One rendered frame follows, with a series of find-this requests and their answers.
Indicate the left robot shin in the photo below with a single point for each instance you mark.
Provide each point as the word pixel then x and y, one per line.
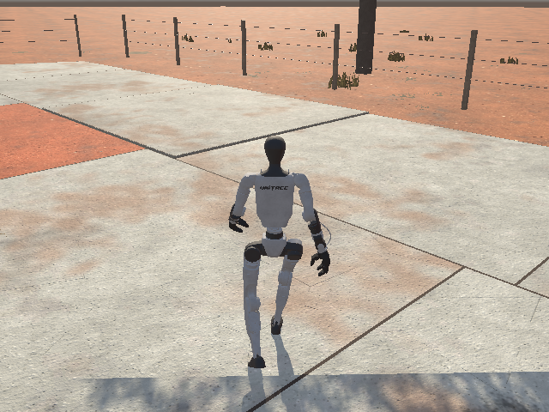
pixel 253 327

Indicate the robot right hand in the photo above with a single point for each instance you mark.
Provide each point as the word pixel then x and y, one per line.
pixel 325 263

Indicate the robot right upper arm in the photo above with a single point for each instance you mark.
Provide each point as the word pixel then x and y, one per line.
pixel 301 181

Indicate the robot left forearm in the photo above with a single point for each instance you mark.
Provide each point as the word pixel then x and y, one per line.
pixel 233 218

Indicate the robot left upper arm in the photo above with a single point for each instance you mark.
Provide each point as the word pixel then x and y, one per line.
pixel 243 192

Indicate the robot right forearm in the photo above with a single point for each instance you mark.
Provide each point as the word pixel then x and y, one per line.
pixel 317 234

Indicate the robot left hand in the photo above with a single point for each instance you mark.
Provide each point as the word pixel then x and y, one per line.
pixel 240 222

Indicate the robot head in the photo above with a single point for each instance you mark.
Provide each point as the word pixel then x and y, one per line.
pixel 275 147

